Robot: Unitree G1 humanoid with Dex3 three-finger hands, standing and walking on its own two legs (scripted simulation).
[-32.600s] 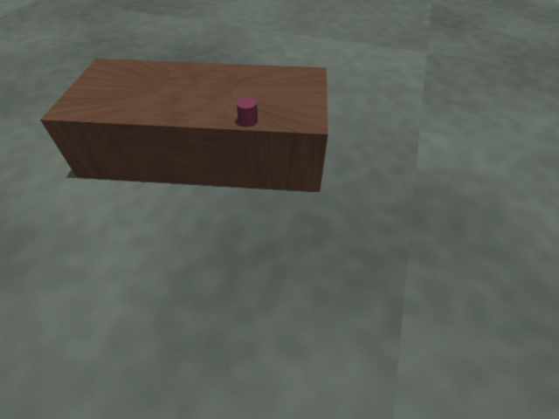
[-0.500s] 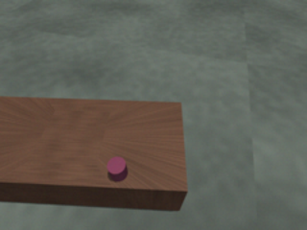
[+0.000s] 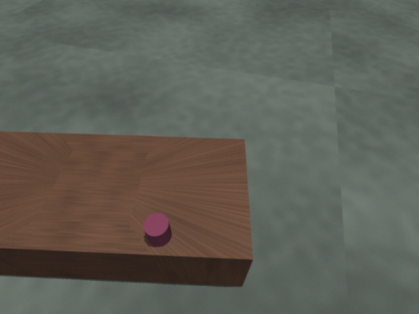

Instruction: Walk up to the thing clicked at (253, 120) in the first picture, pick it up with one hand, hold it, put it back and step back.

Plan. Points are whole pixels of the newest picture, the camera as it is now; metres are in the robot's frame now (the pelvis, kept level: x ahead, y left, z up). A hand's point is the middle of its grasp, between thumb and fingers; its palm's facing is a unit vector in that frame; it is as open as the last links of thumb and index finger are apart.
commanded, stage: stand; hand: left
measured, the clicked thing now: (158, 229) +0.44 +0.19 -0.38
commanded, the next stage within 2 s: step back in 0.34 s
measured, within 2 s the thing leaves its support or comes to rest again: neither
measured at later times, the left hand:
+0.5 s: hand out of the picture +0.07 +0.27 -0.16, palm faces +0.01 -0.93 -0.38, open 7.4 cm
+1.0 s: hand out of the picture -0.08 +0.24 -0.16, palm faces +0.04 -0.89 -0.44, open 7.4 cm
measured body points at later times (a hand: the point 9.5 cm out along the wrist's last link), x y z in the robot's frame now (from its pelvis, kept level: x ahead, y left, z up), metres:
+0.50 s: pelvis -0.02 +0.00 -0.01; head +0.03 +0.00 +0.44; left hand +0.07 +0.31 -0.14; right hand +0.07 -0.31 -0.14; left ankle +0.03 +0.13 -0.75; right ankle -0.03 -0.13 -0.75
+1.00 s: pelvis -0.12 -0.03 -0.02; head -0.06 -0.06 +0.42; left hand -0.08 +0.29 -0.13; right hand +0.01 -0.34 -0.17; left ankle -0.10 +0.11 -0.68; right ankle -0.12 -0.13 -0.75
